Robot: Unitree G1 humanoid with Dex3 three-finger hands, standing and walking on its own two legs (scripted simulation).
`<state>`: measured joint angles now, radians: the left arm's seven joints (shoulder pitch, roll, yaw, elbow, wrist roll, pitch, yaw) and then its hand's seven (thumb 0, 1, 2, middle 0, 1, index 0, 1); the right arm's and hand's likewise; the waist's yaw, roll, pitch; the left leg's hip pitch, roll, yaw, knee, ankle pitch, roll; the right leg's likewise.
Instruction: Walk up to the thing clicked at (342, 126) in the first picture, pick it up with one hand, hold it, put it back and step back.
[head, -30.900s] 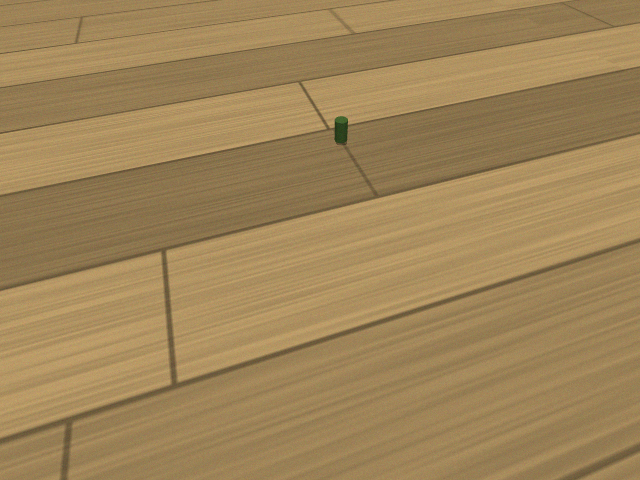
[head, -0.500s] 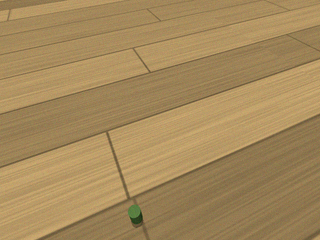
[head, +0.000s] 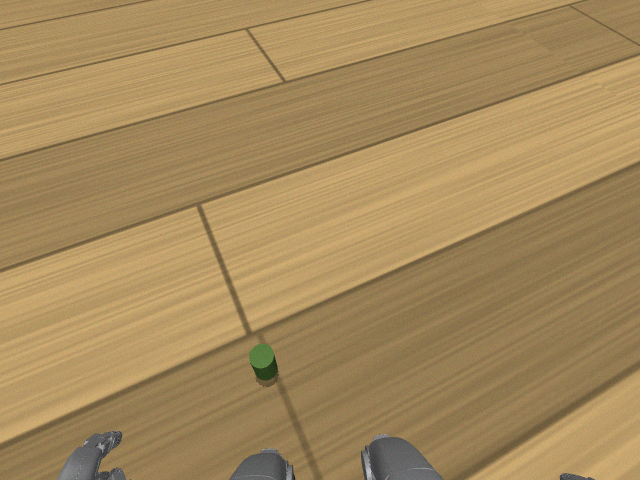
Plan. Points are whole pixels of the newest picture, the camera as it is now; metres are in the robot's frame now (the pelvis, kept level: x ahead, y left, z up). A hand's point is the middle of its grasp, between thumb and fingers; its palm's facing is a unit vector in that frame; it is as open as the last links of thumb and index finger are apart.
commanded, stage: step back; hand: left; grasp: from the side
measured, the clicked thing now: (263, 362) +0.47 +0.18 -0.69
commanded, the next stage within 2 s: none
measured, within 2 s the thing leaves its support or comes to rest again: neither
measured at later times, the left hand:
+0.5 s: hand out of the picture -0.01 +0.26 -0.14, palm faces +0.01 -0.92 -0.40, open 7.4 cm
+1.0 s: hand out of the picture -0.18 +0.24 -0.14, palm faces -0.10 -0.91 -0.40, open 7.4 cm
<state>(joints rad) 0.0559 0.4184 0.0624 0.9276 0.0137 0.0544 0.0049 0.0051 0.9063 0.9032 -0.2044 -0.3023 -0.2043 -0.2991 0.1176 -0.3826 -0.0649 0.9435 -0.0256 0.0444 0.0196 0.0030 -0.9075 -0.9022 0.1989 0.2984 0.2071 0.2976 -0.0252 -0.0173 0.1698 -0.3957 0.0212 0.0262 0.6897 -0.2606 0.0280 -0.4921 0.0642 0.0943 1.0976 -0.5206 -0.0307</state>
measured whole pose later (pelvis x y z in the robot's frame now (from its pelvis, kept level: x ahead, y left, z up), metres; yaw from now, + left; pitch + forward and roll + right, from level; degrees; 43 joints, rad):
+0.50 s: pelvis -0.11 +0.00 +0.00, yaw +1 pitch -1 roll +0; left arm 0.15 0.37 0.06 0.79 0.02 0.03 0.02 0.01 0.90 0.90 -0.21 -0.30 -0.21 -0.30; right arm 0.16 -0.41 -0.05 0.89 -0.01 0.04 -0.02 0.00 -0.91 -0.90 0.20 0.30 0.21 0.30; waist 0.01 0.01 0.18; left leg -0.29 -0.05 -0.05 0.69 -0.38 0.00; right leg -0.39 -0.03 -0.02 0.69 -0.28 0.01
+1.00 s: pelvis -0.27 -0.02 +0.00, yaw -5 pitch -3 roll +0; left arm 0.22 0.36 0.07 0.86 0.04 0.04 -0.01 0.01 0.91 0.90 -0.21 -0.30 -0.21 -0.30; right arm 0.11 -0.40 -0.07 0.85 -0.01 0.07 -0.01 0.00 -0.91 -0.90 0.20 0.30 0.21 0.30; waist 0.02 0.04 0.16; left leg -0.51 -0.02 -0.07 0.85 -0.40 -0.01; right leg -0.26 0.02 0.04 0.69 -0.38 -0.01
